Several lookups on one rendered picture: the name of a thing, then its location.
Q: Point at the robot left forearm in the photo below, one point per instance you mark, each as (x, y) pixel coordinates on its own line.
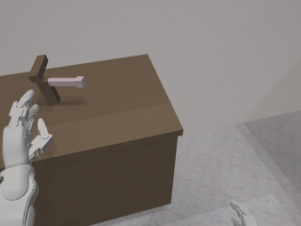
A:
(18, 193)

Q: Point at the robot left hand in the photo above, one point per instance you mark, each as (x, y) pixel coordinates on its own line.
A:
(16, 139)

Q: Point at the robot right hand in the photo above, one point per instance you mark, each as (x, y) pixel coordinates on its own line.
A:
(243, 214)

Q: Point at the tap lever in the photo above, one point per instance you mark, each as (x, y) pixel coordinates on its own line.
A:
(78, 81)

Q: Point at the counter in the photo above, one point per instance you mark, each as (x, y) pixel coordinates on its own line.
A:
(115, 139)

